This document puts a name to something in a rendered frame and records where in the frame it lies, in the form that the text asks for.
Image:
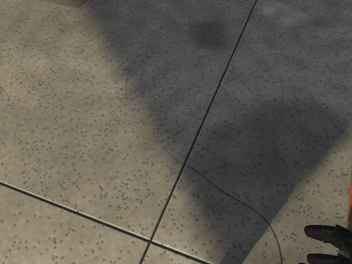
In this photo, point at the right robot hand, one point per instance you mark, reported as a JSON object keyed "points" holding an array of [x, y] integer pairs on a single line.
{"points": [[338, 236]]}

